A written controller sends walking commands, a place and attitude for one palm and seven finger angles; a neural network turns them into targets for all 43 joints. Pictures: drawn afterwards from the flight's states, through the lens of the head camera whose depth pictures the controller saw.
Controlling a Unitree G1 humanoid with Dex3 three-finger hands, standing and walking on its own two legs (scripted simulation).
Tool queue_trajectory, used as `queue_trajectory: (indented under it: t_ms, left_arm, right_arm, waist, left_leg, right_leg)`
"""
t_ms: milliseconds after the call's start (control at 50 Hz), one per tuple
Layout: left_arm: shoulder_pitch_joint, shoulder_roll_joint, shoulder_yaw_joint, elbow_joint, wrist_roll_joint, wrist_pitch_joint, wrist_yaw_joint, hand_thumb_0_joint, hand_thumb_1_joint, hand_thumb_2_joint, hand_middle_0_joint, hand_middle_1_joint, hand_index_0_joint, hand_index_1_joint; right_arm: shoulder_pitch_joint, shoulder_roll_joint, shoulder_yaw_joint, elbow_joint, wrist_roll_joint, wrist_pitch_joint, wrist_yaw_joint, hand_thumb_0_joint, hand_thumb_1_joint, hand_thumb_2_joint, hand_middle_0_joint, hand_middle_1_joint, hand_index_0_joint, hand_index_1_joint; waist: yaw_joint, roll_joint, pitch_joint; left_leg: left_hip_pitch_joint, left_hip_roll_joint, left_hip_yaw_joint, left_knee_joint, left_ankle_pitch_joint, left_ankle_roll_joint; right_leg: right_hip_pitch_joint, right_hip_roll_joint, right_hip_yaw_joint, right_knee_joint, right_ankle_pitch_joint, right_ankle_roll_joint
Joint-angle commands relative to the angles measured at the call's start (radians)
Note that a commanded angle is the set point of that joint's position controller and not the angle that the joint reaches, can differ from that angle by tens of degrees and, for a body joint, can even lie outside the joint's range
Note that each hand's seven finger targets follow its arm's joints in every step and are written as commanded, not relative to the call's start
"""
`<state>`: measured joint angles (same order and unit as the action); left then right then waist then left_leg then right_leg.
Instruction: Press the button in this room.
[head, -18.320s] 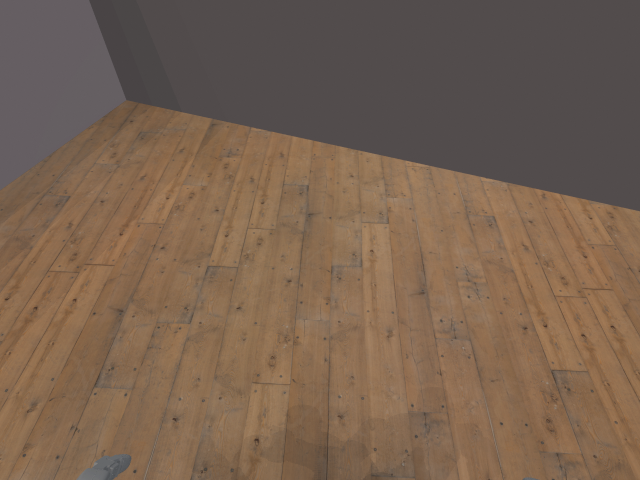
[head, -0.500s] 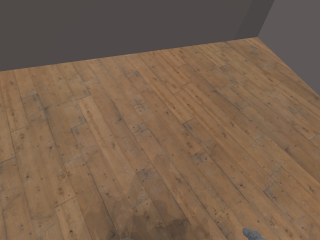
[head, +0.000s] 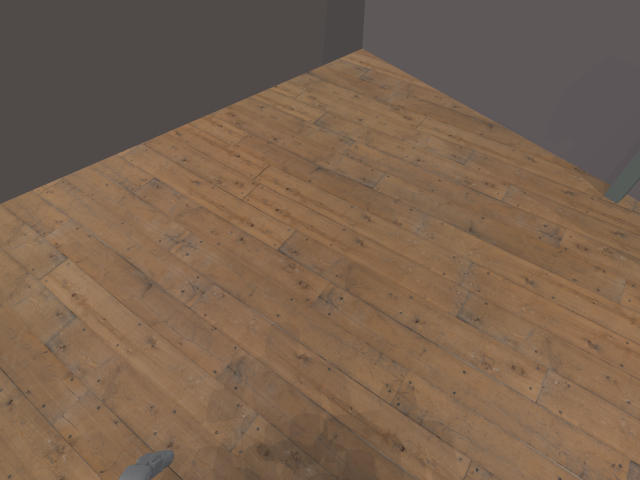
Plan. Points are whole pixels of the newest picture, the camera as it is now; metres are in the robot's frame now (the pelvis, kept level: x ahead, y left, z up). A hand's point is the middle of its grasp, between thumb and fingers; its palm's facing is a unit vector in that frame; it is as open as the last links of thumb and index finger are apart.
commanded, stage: turn or walk to find it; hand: left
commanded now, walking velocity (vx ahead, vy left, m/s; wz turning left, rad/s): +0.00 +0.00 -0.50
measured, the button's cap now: out of the picture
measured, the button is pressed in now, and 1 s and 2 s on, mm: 0 0 0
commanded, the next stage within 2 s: stand and wait in 2.00 s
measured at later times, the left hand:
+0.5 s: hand out of the picture +0.07 +0.18 -0.15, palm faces -0.12 -0.97 -0.22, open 7.4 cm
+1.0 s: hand (244, 425) +0.21 +0.13 -0.15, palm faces -0.47 -0.86 -0.20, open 7.4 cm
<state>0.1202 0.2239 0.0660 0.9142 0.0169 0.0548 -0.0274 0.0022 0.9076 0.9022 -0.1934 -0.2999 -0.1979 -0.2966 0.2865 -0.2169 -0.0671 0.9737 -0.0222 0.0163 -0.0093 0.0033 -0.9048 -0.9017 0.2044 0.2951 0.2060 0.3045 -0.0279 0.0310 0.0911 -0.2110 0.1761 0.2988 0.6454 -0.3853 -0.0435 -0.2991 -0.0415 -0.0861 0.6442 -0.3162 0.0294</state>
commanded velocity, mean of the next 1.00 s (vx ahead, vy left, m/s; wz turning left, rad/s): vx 0.15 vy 0.00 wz -0.49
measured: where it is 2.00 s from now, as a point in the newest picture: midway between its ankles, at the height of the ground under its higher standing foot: (444, 422)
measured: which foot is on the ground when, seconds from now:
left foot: down 0.00-0.00, up 0.02-0.56, down 0.58-1.00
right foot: down 0.00-0.58, up 0.60-1.00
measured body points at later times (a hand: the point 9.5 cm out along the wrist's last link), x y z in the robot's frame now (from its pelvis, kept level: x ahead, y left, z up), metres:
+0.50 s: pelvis -0.01 -0.01 +0.01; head +0.04 -0.02 +0.46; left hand +0.07 +0.23 -0.13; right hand +0.06 -0.28 -0.12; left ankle +0.00 +0.13 -0.69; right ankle +0.01 -0.11 -0.72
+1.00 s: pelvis +0.05 -0.01 +0.02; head +0.07 -0.02 +0.46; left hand +0.24 +0.18 -0.13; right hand -0.12 -0.19 -0.13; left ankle +0.00 +0.13 -0.72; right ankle +0.01 -0.16 -0.66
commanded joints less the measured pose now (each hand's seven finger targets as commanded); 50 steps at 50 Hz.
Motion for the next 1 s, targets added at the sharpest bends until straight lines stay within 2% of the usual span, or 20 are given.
queue_trajectory:
  t_ms: [0, 20, 40, 100, 180, 300, 420, 480, 520, 540, 560, 580, 600, 620, 640, 680, 780, 860, 920, 980]
  left_arm:
    - [0.232, 0.277, 0.055, 0.001, -0.007, -0.043, 0.042, 0.0, 0.9, 0.9, -0.2, -0.3, -0.2, -0.3]
    - [0.197, 0.248, 0.055, -0.01, -0.006, -0.041, 0.049, 0.0, 0.9, 0.9, -0.2, -0.3, -0.2, -0.3]
    - [0.126, 0.229, 0.055, -0.03, -0.005, -0.037, 0.053, 0.0, 0.9, 0.9, -0.2, -0.3, -0.2, -0.3]
    - [0.013, 0.161, 0.03, -0.068, -0.006, -0.042, 0.048, 0.0, 0.9, 0.9, -0.2, -0.3, -0.2, -0.3]
    - [0.055, 0.164, 0.028, -0.052, -0.007, -0.055, 0.042, 0.0, 0.9, 0.9, -0.2, -0.3, -0.2, -0.3]
    - [0.104, 0.172, 0.034, -0.032, -0.001, -0.052, 0.04, 0.0, 0.9, 0.9, -0.2, -0.3, -0.2, -0.3]
    - [0.125, 0.186, 0.043, -0.018, 0.006, -0.043, 0.04, 0.0, 0.9, 0.9, -0.2, -0.3, -0.2, -0.3]
    - [0.091, 0.197, 0.047, -0.021, 0.007, -0.037, 0.04, 0.0, 0.9, 0.9, -0.2, -0.3, -0.2, -0.3]
    - [0.059, 0.188, 0.045, -0.026, -0.002, -0.032, 0.04, 0.0, 0.9, 0.9, -0.2, -0.3, -0.2, -0.3]
    - [0.052, 0.156, 0.037, -0.034, -0.01, -0.029, 0.039, 0.0, 0.9, 0.9, -0.2, -0.3, -0.2, -0.3]
    - [0.076, 0.093, 0.026, -0.045, -0.019, -0.028, 0.03, 0.0, 0.9, 0.9, -0.2, -0.3, -0.2, -0.3]
    - [0.073, 0.093, 0.026, -0.053, -0.004, -0.023, 0.026, 0.0, 0.9, 0.9, -0.2, -0.3, -0.2, -0.3]
    - [0.069, 0.12, 0.036, -0.051, 0.008, -0.018, 0.019, 0.0, 0.9, 0.9, -0.2, -0.3, -0.2, -0.3]
    - [0.079, 0.131, 0.046, -0.026, 0.018, -0.009, 0.014, 0.0, 0.9, 0.9, -0.2, -0.3, -0.2, -0.3]
    - [0.083, 0.136, 0.052, -0.019, 0.019, -0.009, 0.002, 0.0, 0.9, 0.9, -0.2, -0.3, -0.2, -0.3]
    - [0.09, 0.107, 0.046, -0.008, 0.021, -0.017, -0.015, 0.0, 0.9, 0.9, -0.2, -0.3, -0.2, -0.3]
    - [0.043, 0.065, 0.03, -0.018, 0.017, -0.029, -0.019, 0.0, 0.9, 0.9, -0.2, -0.3, -0.2, -0.3]
    - [-0.03, 0.046, 0.021, -0.041, 0.014, -0.029, -0.023, 0.0, 0.9, 0.9, -0.2, -0.3, -0.2, -0.3]
    - [-0.113, 0.024, 0.009, -0.067, 0.014, -0.032, -0.029, 0.0, 0.9, 0.9, -0.2, -0.3, -0.2, -0.3]
    - [-0.18, 0.008, -0.002, -0.087, 0.011, -0.04, -0.033, 0.0, 0.9, 0.9, -0.2, -0.3, -0.2, -0.3]
  right_arm:
    - [-0.089, -0.074, -0.01, -0.135, 0.011, 0.005, -0.013, 0.0, -0.9, -0.9, 0.2, 0.3, 0.2, 0.3]
    - [-0.087, -0.08, -0.014, -0.129, 0.015, 0.017, -0.017, 0.0, -0.9, -0.9, 0.2, 0.3, 0.2, 0.3]
    - [-0.092, -0.078, -0.016, -0.118, 0.011, 0.022, -0.017, 0.0, -0.9, -0.9, 0.2, 0.3, 0.2, 0.3]
    - [-0.042, -0.102, -0.023, -0.073, -0.002, 0.025, -0.005, 0.0, -0.9, -0.9, 0.2, 0.3, 0.2, 0.3]
    - [-0.032, -0.099, -0.021, -0.065, -0.002, 0.024, -0.007, 0.0, -0.9, -0.9, 0.2, 0.3, 0.2, 0.3]
    - [-0.109, -0.101, -0.017, -0.095, 0.001, 0.021, -0.014, 0.0, -0.9, -0.9, 0.2, 0.3, 0.2, 0.3]
    - [-0.171, -0.097, -0.01, -0.126, 0.012, 0.01, -0.019, 0.0, -0.9, -0.9, 0.2, 0.3, 0.2, 0.3]
    - [-0.123, -0.089, -0.007, -0.12, 0.021, -0.001, -0.024, 0.0, -0.9, -0.9, 0.2, 0.3, 0.2, 0.3]
    - [-0.044, -0.094, -0.007, -0.095, 0.026, -0.013, -0.03, 0.0, -0.9, -0.9, 0.2, 0.3, 0.2, 0.3]
    - [-0.002, -0.13, -0.011, -0.085, 0.025, -0.025, -0.035, 0.0, -0.9, -0.9, 0.2, 0.3, 0.2, 0.3]
    - [-0.012, -0.208, -0.025, -0.099, 0.013, -0.029, -0.032, 0.0, -0.9, -0.9, 0.2, 0.3, 0.2, 0.3]
    - [-0.03, -0.257, -0.033, -0.116, 0.006, -0.017, -0.03, 0.0, -0.9, -0.9, 0.2, 0.3, 0.2, 0.3]
    - [-0.058, -0.236, -0.024, -0.129, -0.002, -0.014, -0.03, 0.0, -0.9, -0.9, 0.2, 0.3, 0.2, 0.3]
    - [-0.094, -0.187, -0.012, -0.126, -0.003, -0.023, -0.032, 0.0, -0.9, -0.9, 0.2, 0.3, 0.2, 0.3]
    - [-0.116, -0.167, -0.006, -0.133, -0.003, -0.027, -0.031, 0.0, -0.9, -0.9, 0.2, 0.3, 0.2, 0.3]
    - [-0.082, -0.146, -0.001, -0.12, -0.003, -0.042, -0.027, 0.0, -0.9, -0.9, 0.2, 0.3, 0.2, 0.3]
    - [0.092, -0.114, -0.002, -0.058, 0.002, -0.072, -0.026, 0.0, -0.9, -0.9, 0.2, 0.3, 0.2, 0.3]
    - [0.179, -0.099, -0.004, -0.018, 0.0, -0.083, -0.026, 0.0, -0.9, -0.9, 0.2, 0.3, 0.2, 0.3]
    - [0.221, -0.099, -0.008, 0.012, -0.008, -0.087, -0.024, 0.0, -0.9, -0.9, 0.2, 0.3, 0.2, 0.3]
    - [0.243, -0.103, -0.01, 0.036, -0.015, -0.085, -0.019, 0.0, -0.9, -0.9, 0.2, 0.3, 0.2, 0.3]
  waist:
    - [0.128, -0.33, -0.177]
    - [0.105, -0.262, -0.154]
    - [0.085, -0.286, -0.111]
    - [0.025, -0.164, -0.074]
    - [0.03, -0.139, -0.117]
    - [0.05, -0.14, -0.117]
    - [0.069, -0.162, -0.122]
    - [0.043, -0.172, -0.154]
    - [0.006, -0.165, -0.197]
    - [-0.017, -0.073, -0.223]
    - [-0.011, 0.196, -0.217]
    - [-0.009, 0.268, -0.157]
    - [0.0, 0.172, -0.11]
    - [0.024, 0.217, -0.076]
    - [0.038, 0.185, -0.043]
    - [0.036, 0.131, -0.011]
    - [0.001, 0.09, -0.007]
    - [-0.021, 0.093, 0.019]
    - [-0.037, 0.093, 0.052]
    - [-0.051, 0.107, 0.062]
  left_leg:
    - [-0.376, -0.057, -0.209, 0.464, -0.299, -0.022]
    - [-0.368, -0.043, -0.271, 0.531, -0.229, -0.012]
    - [-0.393, -0.044, -0.294, 0.563, -0.179, -0.013]
    - [-0.346, -0.042, -0.29, 0.545, 0.007, -0.029]
    - [-0.342, -0.065, -0.295, 0.49, 0.052, -0.046]
    - [-0.344, -0.088, -0.312, 0.403, 0.014, -0.05]
    - [-0.243, -0.124, -0.306, 0.2, -0.052, -0.026]
    - [-0.133, -0.147, -0.298, 0.037, -0.036, -0.009]
    - [0.046, -0.159, -0.285, -0.185, 0.111, 0.001]
    - [0.199, -0.077, -0.346, -0.294, 0.172, 0.023]
    - [0.291, 0.153, -0.57, -0.393, 0.195, 0.075]
    - [0.2, 0.293, -0.656, -0.411, 0.174, 0.148]
    - [0.107, 0.291, -0.632, -0.429, 0.071, 0.175]
    - [0.082, 0.221, -0.577, -0.459, 0.008, 0.134]
    - [0.055, 0.172, -0.512, -0.46, -0.062, 0.117]
    - [0.068, 0.111, -0.407, -0.458, -0.037, 0.087]
    - [0.202, 0.13, -0.334, -0.432, 0.205, 0.098]
    - [0.262, 0.165, -0.293, -0.433, 0.296, 0.134]
    - [0.271, 0.197, -0.254, -0.433, 0.339, 0.167]
    - [0.26, 0.197, -0.201, -0.419, 0.358, 0.163]
  right_leg:
    - [0.307, -0.386, 0.461, -0.261, 0.781, -0.217]
    - [0.239, -0.357, 0.407, -0.286, 0.626, -0.243]
    - [0.186, -0.315, 0.415, -0.313, 0.472, -0.231]
    - [0.104, -0.206, 0.297, -0.325, 0.332, -0.165]
    - [0.162, -0.175, 0.294, -0.314, 0.402, -0.156]
    - [0.176, -0.176, 0.39, -0.319, 0.366, -0.193]
    - [0.146, -0.172, 0.485, -0.307, 0.373, -0.227]
    - [0.119, -0.152, 0.502, -0.269, 0.422, -0.21]
    - [0.048, -0.103, 0.478, -0.204, 0.403, -0.15]
    - [-0.062, -0.033, 0.417, -0.115, 0.304, -0.101]
    - [-0.244, 0.103, 0.271, 0.061, -0.04, -0.041]
    - [-0.31, 0.103, 0.159, 0.259, -0.263, -0.002]
    - [-0.305, 0.067, 0.177, 0.383, -0.235, 0.006]
    - [-0.321, 0.058, 0.18, 0.438, -0.166, 0.018]
    - [-0.326, 0.046, 0.158, 0.486, -0.115, 0.016]
    - [-0.357, 0.039, 0.116, 0.55, -0.02, 0.018]
    - [-0.446, -0.011, 0.102, 0.565, 0.073, 0.032]
    - [-0.498, -0.044, 0.073, 0.504, 0.075, 0.034]
    - [-0.502, -0.078, 0.041, 0.385, 0.054, 0.028]
    - [-0.437, -0.072, -0.003, 0.224, 0.027, 0.008]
